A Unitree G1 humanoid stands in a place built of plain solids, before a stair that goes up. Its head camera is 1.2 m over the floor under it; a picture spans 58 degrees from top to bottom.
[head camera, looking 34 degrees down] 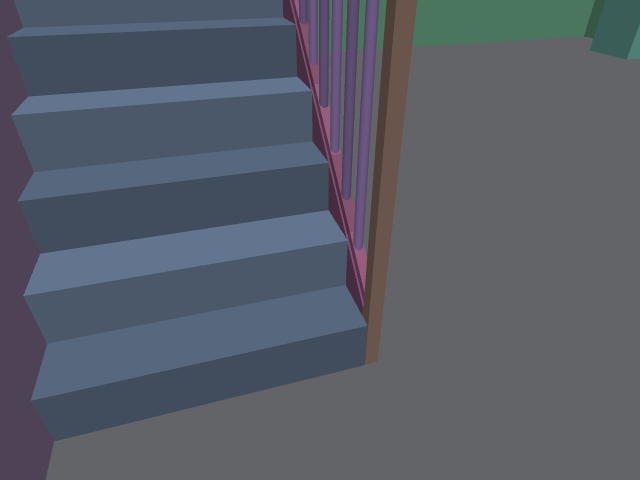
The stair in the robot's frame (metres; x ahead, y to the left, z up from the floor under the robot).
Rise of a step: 0.19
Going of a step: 0.21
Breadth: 0.97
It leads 17 degrees to the left of straight ahead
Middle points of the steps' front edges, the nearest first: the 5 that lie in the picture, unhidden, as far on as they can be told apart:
0.86 0.31 0.19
1.07 0.37 0.38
1.27 0.43 0.58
1.48 0.50 0.77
1.68 0.56 0.96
